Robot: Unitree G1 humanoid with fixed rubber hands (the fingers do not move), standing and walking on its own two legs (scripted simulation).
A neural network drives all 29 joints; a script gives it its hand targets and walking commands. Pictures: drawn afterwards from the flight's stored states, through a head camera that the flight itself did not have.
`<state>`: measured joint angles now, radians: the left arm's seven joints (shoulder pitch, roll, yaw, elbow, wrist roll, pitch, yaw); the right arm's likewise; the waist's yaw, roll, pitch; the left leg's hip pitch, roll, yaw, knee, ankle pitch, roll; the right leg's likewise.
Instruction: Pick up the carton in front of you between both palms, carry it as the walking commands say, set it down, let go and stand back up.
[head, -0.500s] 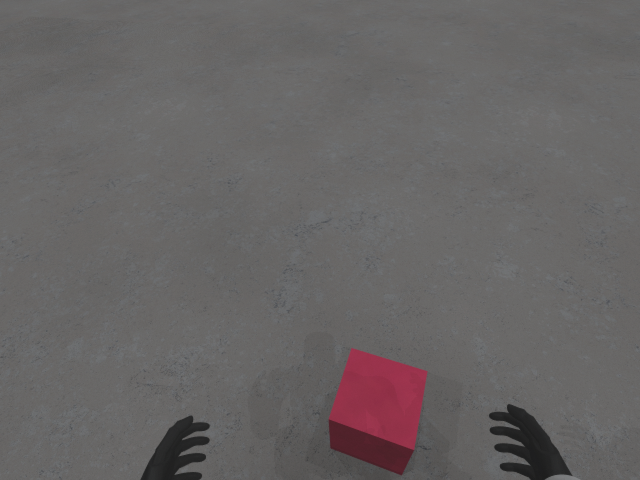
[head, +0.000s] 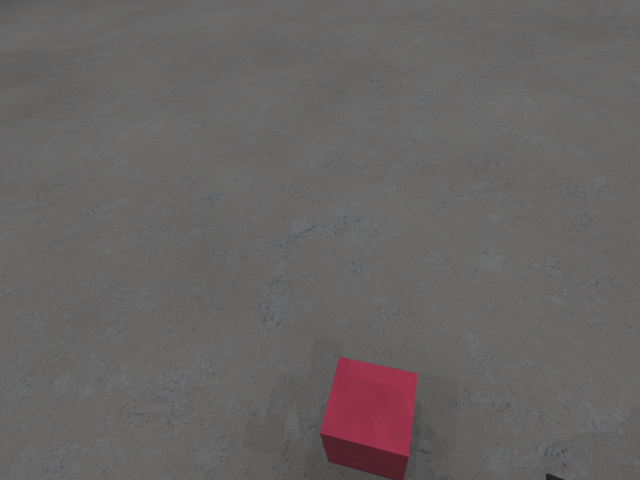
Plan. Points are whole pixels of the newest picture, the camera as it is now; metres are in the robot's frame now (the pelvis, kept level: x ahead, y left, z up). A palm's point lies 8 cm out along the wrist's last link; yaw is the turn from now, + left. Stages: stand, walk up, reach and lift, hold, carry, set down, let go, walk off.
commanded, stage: stand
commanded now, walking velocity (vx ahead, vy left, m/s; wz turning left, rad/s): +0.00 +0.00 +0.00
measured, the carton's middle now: (370, 419) +0.43 -0.04 -0.64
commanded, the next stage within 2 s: none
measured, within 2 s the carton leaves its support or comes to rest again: neither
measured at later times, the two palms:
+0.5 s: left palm out of the picture +0.12 +0.24 -0.11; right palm out of the picture +0.06 -0.28 -0.13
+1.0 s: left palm out of the picture +0.07 +0.25 -0.12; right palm out of the picture -0.02 -0.26 -0.14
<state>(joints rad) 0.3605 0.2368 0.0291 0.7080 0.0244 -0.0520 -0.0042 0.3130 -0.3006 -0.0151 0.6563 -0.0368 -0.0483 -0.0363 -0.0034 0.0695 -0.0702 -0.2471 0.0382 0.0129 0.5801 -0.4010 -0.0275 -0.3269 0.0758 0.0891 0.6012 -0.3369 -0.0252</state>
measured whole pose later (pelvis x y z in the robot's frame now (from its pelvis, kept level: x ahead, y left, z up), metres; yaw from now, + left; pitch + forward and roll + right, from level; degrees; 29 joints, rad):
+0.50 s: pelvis +0.02 -0.01 -0.01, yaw -4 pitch +4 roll +1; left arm 0.34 0.24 0.00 0.74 0.01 -0.01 0.03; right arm 0.35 -0.29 0.01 0.77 -0.02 0.00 -0.06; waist -0.02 0.03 -0.07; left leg -0.20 0.06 0.08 0.60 -0.46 -0.04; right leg -0.33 0.11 0.15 0.69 -0.41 -0.05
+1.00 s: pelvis +0.01 +0.00 +0.00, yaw -6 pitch +1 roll +1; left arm 0.36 0.22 -0.01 0.85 0.01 0.01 0.04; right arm 0.37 -0.27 0.01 0.93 -0.02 0.03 -0.05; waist -0.01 0.02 -0.02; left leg -0.13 0.05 0.12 0.53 -0.41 -0.03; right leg -0.28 0.10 0.19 0.64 -0.36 -0.03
